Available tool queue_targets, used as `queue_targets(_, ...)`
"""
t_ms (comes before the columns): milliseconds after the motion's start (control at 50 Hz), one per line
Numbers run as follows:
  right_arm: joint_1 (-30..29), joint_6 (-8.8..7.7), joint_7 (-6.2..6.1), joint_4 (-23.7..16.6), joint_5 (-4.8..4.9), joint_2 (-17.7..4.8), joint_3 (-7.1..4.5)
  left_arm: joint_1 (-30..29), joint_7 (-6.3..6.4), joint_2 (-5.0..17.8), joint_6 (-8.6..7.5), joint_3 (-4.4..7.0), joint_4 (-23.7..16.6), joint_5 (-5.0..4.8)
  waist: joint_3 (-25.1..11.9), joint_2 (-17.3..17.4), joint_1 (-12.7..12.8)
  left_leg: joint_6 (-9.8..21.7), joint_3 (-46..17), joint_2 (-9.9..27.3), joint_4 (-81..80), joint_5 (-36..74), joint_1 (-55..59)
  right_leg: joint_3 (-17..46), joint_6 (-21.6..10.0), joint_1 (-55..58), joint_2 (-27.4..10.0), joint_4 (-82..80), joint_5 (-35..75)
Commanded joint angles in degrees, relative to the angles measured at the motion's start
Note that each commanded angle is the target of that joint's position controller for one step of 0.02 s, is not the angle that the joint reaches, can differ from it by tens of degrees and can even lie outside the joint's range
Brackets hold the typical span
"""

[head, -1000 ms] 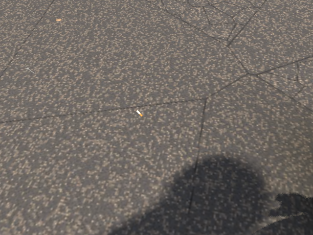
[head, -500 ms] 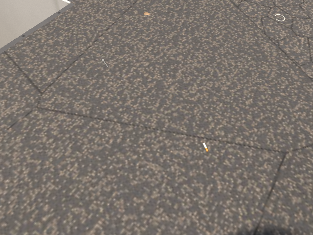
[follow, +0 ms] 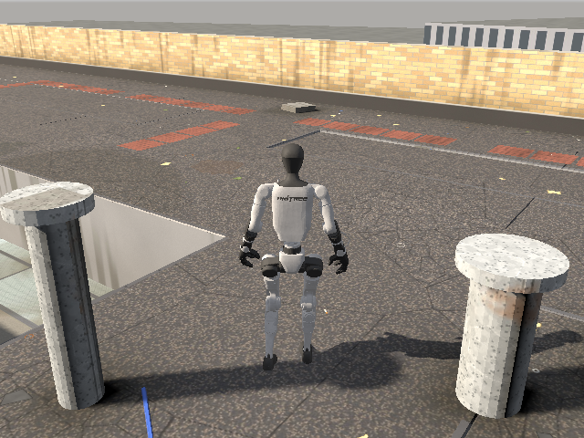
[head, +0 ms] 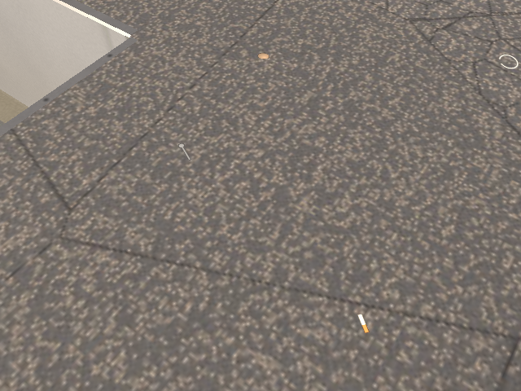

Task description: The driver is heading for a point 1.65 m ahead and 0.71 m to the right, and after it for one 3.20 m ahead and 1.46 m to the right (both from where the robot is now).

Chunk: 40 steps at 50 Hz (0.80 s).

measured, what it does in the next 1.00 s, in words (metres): steps on the spot, turning right: left foot, then right foot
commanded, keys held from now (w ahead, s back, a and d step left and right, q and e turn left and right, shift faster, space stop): e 1.00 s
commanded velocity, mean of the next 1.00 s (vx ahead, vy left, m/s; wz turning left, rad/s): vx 0.03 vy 0.00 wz -0.53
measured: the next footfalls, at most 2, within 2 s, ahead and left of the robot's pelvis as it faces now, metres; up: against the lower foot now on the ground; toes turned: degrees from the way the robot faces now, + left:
left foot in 0.26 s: +0.14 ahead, +0.14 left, +0.00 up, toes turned -15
right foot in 0.70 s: +0.04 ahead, -0.10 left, +0.00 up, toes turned -27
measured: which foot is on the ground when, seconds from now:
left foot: up 0.00-0.24, down 0.26-0.70, up 0.72-1.00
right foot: down 0.00-0.28, up 0.30-0.68, down 0.70-1.00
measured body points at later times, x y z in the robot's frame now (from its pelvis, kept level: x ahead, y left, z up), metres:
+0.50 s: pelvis +0.06 +0.05 +0.01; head +0.09 +0.06 +0.46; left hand +0.27 +0.29 -0.10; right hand +0.11 -0.26 -0.07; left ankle +0.10 +0.15 -0.73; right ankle +0.01 -0.09 -0.65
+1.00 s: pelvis +0.04 +0.01 +0.01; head +0.06 -0.03 +0.46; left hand +0.34 +0.15 -0.06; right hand +0.01 -0.32 -0.09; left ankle +0.15 +0.12 -0.68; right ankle +0.00 -0.08 -0.73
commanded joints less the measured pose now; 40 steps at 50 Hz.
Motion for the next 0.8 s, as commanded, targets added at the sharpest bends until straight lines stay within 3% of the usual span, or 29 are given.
queue_targets(20, 3.7, 0.54, -1.21, -3.5, -0.10, -5.0, -1.79, -0.9, 1.20, 9.5, 1.19, 2.74, -4.5, 0.47, -8.2, -6.8, -1.4, -0.5, -0.8, 2.3, -8.9, 1.9, -3.6, 19.3, -10.0, 8.6, -13.6, -11.1, 2.6)
queue_targets(100, 2.3, 0.26, -1.47, -3.5, -0.09, -4.5, -1.61, -0.2, 2.54, 11.3, 2.52, 3.98, -5.5, -0.48, -12.0, -8.0, -0.6, -1.4, -0.9, 0.9, -19.0, 8.7, 1.5, 19.5, -9.7, 7.6, -12.4, -10.9, -1.8)
queue_targets(180, -0.6, -0.27, -0.84, -4.5, 0.15, -5.0, -1.69, 0.3, 3.07, 11.2, 3.80, 4.24, -6.2, -0.79, -10.3, -9.2, 0.4, -1.2, -1.4, 0.1, -26.6, 11.2, 3.7, 23.2, -8.2, 6.5, -11.6, -10.9, -10.6)
queue_targets(220, 0.1, -1.11, -0.30, -4.5, 0.41, -5.1, -1.87, 0.2, 3.34, 11.0, 4.48, 4.23, -6.5, -1.00, -9.6, -9.5, -0.4, -0.3, -0.9, -0.2, -33.9, 13.7, 6.7, 24.6, -7.0, 6.6, -10.9, -9.1, -10.7)
queue_targets(240, 1.5, -1.53, -0.03, -4.0, 0.51, -5.2, -2.06, 0.0, 3.51, 10.8, 4.85, 4.13, -6.8, -1.26, -9.3, -9.5, -1.5, 0.5, -0.2, -0.1, -39.8, 17.1, 10.4, 24.6, -5.8, 5.5, -9.7, -7.6, -10.7)
queue_targets(260, 2.6, -1.76, -0.05, -4.0, 0.27, -7.1, -2.68, 1.4, 3.63, 9.5, 5.05, 3.74, -6.7, -1.40, -9.4, -8.0, -1.8, 2.1, -2.2, 3.6, -44.5, 18.8, 15.3, 23.3, -3.5, 2.7, -7.6, -4.6, -13.7)
queue_targets(280, 3.4, -1.50, -0.47, -4.5, -1.19, -11.7, -3.69, 2.6, 3.48, 6.5, 4.94, 2.91, -7.4, -1.15, -10.0, 2.0, -0.8, 7.3, -13.3, 15.7, -48.2, 18.0, 20.1, 16.6, 0.0, -4.4, -2.9, 6.1, -22.2)
queue_targets(300, 1.1, -0.97, -0.30, -4.8, -3.19, -13.8, -4.22, 2.3, 3.29, 7.1, 4.23, 3.32, -9.1, -1.32, -7.4, 16.1, 0.6, 15.0, -25.2, 24.1, -51.8, 25.5, 15.5, 5.7, 2.6, -10.8, 4.1, 19.7, -30.2)
queue_targets(320, -1.9, -1.23, -0.38, -6.5, -3.39, -10.5, -3.27, 4.5, 3.15, 11.3, 3.82, 4.58, -7.9, -0.55, -7.4, 11.8, 1.1, 16.9, -23.9, 25.0, -50.9, 29.1, 13.8, 7.2, 4.4, -10.4, 0.3, 31.0, -29.3)
queue_targets(340, -4.8, -1.34, -0.61, -7.3, -2.39, -7.8, -2.57, 6.5, 3.08, 12.3, 4.17, 5.27, -6.3, -1.03, -6.9, 8.0, 2.2, 14.7, -17.8, 21.7, -49.3, 30.8, 13.6, 6.7, 5.3, -10.4, -0.1, 35.5, -26.1)
queue_targets(360, -6.5, -1.33, -0.68, -7.7, -1.35, -6.9, -2.27, 8.0, 3.46, 11.3, 4.97, 5.24, -4.9, -1.02, -6.5, 6.1, 2.7, 12.5, -12.8, 18.4, -48.2, 31.0, 14.5, 5.8, 6.5, -11.1, -0.6, 38.7, -23.2)
queue_targets(380, -6.7, -1.30, -0.76, -7.7, -0.67, -6.4, -2.01, 8.2, 3.63, 10.3, 5.60, 5.05, -4.8, -0.86, -5.8, 6.2, 2.1, 12.2, -10.3, 17.6, -47.6, 33.1, 15.3, 5.4, 7.5, -12.5, -1.1, 41.8, -21.0)
queue_targets(440, -4.1, -0.50, -1.17, -7.0, -0.91, -6.7, -2.01, 4.2, 3.17, 7.7, 6.03, 4.01, -7.6, -1.59, -5.2, 7.8, -0.2, 13.5, -4.4, 15.9, -47.6, 37.4, 17.8, 1.9, 9.6, -13.7, -2.6, 39.1, -17.5)
queue_targets(520, -2.0, 0.42, -1.35, -6.6, -0.78, -9.3, -3.14, 0.6, 2.12, 6.2, 5.89, 3.01, -10.7, -1.40, -7.3, 9.3, -2.6, 14.9, -2.3, 18.4, -47.0, 38.5, 21.8, -0.3, 10.1, -9.5, -5.4, 27.6, -18.3)
queue_targets(620, -2.9, 0.49, -0.05, -6.3, 0.45, -11.3, -4.16, 1.1, 0.98, 7.4, 6.50, 3.38, -12.2, -1.34, -7.8, 10.6, -2.3, 14.5, 0.4, 20.5, -45.2, 40.0, 19.6, -4.8, 7.0, 0.3, -5.0, 14.9, -17.8)
queue_targets(660, -4.2, 0.38, 0.13, -6.0, 1.64, -11.4, -4.32, 3.9, 0.53, 7.2, 6.71, 3.74, -11.7, -1.35, -7.9, 9.9, -0.1, 12.0, 2.4, 20.1, -41.3, 39.0, 18.1, -6.3, 4.2, 6.1, -4.0, 4.3, -11.1)
queue_targets(680, -2.9, 0.20, 0.21, -5.2, 2.01, -10.1, -4.06, 6.2, 0.74, 7.8, 6.70, 4.23, -10.9, -1.18, -8.4, 8.2, 0.9, 9.0, 4.8, 18.5, -37.4, 35.1, 15.2, -5.9, 2.3, 12.0, -2.8, -2.2, -5.0)
queue_targets(700, 0.0, -0.05, 0.45, -4.3, 0.89, -7.7, -3.50, 8.5, 1.40, 11.4, 6.58, 5.42, -10.7, -1.23, -9.7, -0.3, 0.7, 3.9, 9.8, 14.8, -27.7, 24.5, 6.5, 2.4, -0.5, 22.0, -7.5, -5.3, 9.0)
queue_targets(720, -1.0, -0.19, 0.78, -7.3, -2.76, -3.4, -1.79, 8.9, 2.39, 18.5, 6.32, 6.64, -12.3, -0.71, -9.7, -19.6, -1.0, -2.3, 12.7, 6.4, -9.7, -9.0, -12.1, 24.0, -9.7, 30.3, -23.6, -3.1, 34.2)
queue_targets(740, -6.5, -0.46, 0.24, -8.8, -1.56, -6.6, -2.65, 10.4, 1.66, 16.8, 4.93, 5.99, -12.8, 1.40, -13.6, -14.1, 4.4, -2.8, 2.9, 3.5, 0.2, -12.0, -15.1, 28.0, -18.5, 26.0, -27.6, -4.8, 32.0)
queue_targets(760, -8.1, -0.19, -0.10, -8.8, 0.05, -8.3, -3.23, 8.3, 1.42, 15.3, 3.86, 5.45, -12.3, 1.62, -10.9, -9.8, 3.5, -2.1, 0.8, 4.5, 3.1, -7.5, -15.7, 23.1, -16.6, 23.4, -24.0, -6.1, 24.7)
queue_targets(780, -7.5, 0.09, -0.51, -8.1, 0.25, -8.6, -3.54, 5.0, 1.78, 13.8, 3.41, 5.11, -12.2, 0.54, -8.4, -8.0, 1.6, -1.6, 0.2, 5.2, 1.9, -2.0, -16.2, 19.2, -12.9, 21.5, -20.2, -6.3, 18.8)
queue_targets(800, -6.8, 0.37, -1.02, -7.2, -0.27, -8.7, -3.75, 2.6, 2.21, 11.9, 3.54, 4.47, -12.5, -0.49, -7.7, -6.9, 0.7, -1.7, -0.3, 5.6, 0.2, 1.6, -15.9, 17.5, -10.6, 20.2, -18.2, -6.3, 16.0)
Velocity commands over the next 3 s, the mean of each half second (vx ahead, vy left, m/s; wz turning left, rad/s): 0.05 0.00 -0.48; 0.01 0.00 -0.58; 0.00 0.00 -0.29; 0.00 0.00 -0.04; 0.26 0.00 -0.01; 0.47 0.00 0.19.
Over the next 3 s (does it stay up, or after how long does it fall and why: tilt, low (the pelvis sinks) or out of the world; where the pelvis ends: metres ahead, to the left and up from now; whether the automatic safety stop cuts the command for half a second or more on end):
stays up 0.32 -0.26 0.02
